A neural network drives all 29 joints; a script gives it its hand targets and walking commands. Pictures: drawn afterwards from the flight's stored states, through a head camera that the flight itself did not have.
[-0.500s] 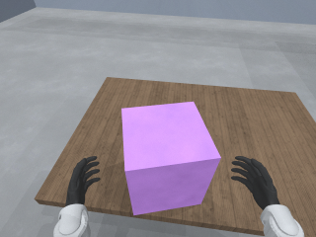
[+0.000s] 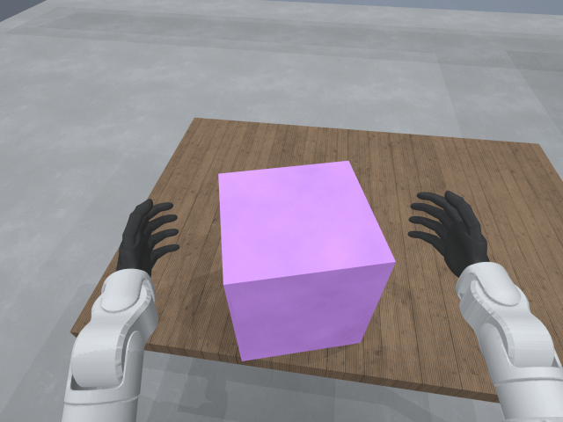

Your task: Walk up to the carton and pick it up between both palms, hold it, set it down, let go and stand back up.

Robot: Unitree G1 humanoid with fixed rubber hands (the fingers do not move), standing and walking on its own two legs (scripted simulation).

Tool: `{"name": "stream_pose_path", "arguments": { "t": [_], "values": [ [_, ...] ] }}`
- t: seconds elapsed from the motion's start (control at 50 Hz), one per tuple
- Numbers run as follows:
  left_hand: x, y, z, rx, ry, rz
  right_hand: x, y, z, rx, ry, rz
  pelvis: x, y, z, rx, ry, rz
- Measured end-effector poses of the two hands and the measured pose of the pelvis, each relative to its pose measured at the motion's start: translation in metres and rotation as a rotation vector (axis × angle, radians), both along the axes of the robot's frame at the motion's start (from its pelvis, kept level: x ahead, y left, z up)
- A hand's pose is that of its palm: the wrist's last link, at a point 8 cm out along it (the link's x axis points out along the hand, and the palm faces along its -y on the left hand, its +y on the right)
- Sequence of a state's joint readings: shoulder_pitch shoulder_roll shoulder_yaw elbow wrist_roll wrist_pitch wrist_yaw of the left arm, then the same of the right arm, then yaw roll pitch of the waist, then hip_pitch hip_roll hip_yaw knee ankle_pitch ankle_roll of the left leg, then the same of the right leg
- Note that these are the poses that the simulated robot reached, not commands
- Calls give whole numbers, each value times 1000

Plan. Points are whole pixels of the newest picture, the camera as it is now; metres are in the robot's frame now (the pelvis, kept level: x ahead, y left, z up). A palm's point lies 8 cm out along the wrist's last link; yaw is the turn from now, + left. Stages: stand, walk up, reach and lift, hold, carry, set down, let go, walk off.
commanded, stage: reach and lift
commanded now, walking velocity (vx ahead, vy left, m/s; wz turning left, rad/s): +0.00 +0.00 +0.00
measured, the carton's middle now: (293, 263) +0.39 +0.02 +0.01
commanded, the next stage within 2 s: none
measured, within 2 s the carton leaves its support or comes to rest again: neither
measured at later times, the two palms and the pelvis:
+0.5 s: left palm (127, 216) +0.33 +0.23 +0.16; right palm (446, 191) +0.41 -0.18 +0.16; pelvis +0.00 -0.01 +0.00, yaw +3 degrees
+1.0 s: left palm (139, 255) +0.33 +0.23 +0.09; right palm (411, 230) +0.40 -0.16 +0.08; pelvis +0.01 +0.00 +0.00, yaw +5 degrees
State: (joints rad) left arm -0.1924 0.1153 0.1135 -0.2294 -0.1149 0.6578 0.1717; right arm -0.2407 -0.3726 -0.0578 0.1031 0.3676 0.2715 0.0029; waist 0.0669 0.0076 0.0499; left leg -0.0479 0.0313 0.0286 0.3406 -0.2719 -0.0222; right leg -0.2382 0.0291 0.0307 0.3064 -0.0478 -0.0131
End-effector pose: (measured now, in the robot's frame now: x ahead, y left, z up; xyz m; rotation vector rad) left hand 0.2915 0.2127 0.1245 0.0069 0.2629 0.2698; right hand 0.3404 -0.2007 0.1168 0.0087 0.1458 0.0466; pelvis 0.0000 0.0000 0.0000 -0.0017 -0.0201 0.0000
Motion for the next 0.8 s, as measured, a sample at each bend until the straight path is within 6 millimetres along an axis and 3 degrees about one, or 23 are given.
{"name": "stream_pose_path", "arguments": {
  "t": [0.06,0.22,0.34,0.48,0.62,0.68,0.8],
  "values": [
    [6,5,10,12,-4,18,13,2,9,4,-14,18,2,-2,0,-3,6,0],
    [12,12,6,-15,51,37,37,12,5,10,60,56,8,-8,0,-8,6,25],
    [20,13,32,2,-43,19,47,22,32,22,-25,68,8,-12,0,-7,15,42],
    [40,16,38,-12,-1,14,66,19,41,8,33,33,4,-10,0,-4,27,45],
    [57,10,57,8,-41,-16,82,24,61,22,5,39,4,-6,-1,-10,38,47],
    [60,13,50,9,-1,-3,87,27,55,20,37,43,5,-4,-1,-12,36,46],
    [51,23,13,-12,70,25,86,36,23,9,93,51,12,-2,0,-19,22,59]
  ]
}}
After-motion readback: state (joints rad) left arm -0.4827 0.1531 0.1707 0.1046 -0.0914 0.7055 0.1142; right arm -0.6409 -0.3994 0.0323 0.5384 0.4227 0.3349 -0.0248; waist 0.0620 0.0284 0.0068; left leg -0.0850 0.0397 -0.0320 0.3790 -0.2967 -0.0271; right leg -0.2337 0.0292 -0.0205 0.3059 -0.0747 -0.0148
